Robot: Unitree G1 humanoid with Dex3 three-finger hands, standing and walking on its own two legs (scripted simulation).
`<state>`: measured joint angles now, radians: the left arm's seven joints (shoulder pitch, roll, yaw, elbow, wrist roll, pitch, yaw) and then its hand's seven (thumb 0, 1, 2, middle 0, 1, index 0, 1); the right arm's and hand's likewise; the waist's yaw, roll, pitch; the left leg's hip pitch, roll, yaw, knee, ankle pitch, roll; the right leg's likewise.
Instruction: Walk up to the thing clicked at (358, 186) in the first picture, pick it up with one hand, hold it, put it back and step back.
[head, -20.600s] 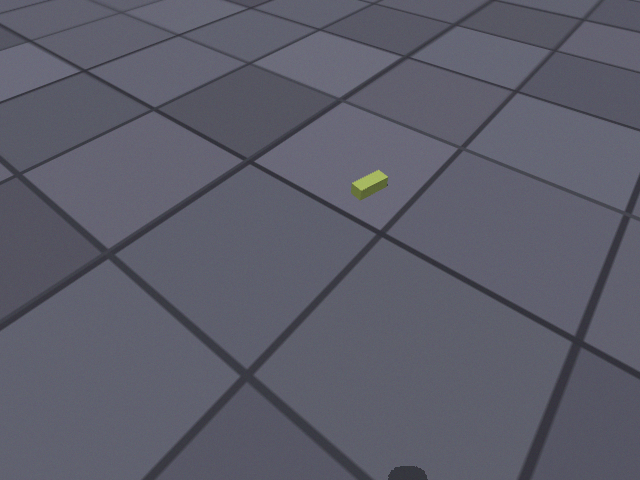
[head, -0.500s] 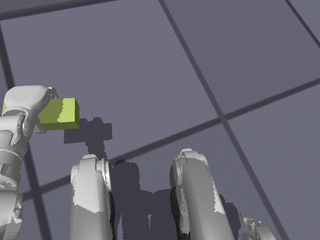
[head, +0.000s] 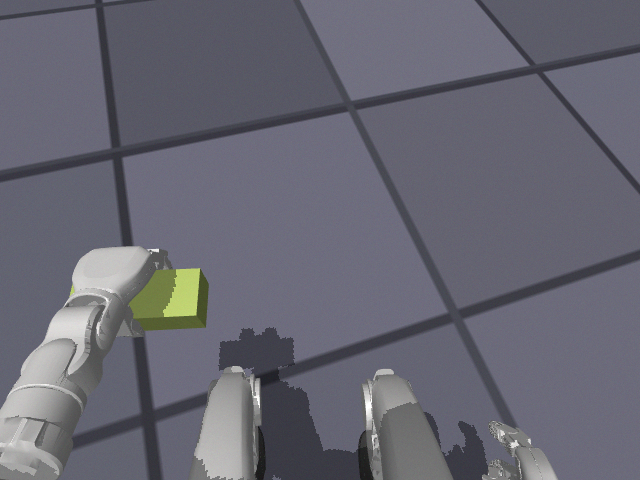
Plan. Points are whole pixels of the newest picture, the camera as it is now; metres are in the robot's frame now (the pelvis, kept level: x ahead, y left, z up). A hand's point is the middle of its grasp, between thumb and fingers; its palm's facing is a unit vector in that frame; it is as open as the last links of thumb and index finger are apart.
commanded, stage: lift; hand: left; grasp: from above
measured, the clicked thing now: (142, 301) +0.37 +0.25 -0.11
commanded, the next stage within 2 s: hold in 0.68 s
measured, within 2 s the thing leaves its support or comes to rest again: neither
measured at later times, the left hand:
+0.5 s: hand (100, 270) +0.35 +0.23 +0.05, palm faces -0.45 -0.05 -0.89, open 9.7 cm
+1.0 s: hand (78, 229) +0.37 +0.23 +0.11, palm faces -0.47 -0.04 -0.88, open 9.7 cm
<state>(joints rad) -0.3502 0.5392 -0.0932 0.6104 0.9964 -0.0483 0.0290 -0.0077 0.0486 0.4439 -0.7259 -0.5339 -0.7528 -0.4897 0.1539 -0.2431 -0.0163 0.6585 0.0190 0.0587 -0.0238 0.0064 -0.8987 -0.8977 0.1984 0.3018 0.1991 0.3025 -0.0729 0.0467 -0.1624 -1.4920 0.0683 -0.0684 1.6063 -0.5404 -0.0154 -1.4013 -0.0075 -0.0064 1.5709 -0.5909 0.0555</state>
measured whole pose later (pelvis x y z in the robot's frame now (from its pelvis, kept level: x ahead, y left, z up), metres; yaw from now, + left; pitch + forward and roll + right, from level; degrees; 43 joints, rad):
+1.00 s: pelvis +0.07 +0.00 +0.17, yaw +1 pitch +7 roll -1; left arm -0.29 0.41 -0.19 0.77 1.03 -0.04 0.06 -0.01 0.04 0.47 -0.72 -0.55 -0.74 -0.51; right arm 0.23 -0.25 -0.05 0.71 0.04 0.03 -0.04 0.01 -0.90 -0.90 0.20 0.30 0.20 0.30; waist -0.03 0.03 -0.06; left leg -0.54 0.05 0.04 0.73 -0.32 -0.01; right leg -0.49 -0.04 0.03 0.72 -0.35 0.05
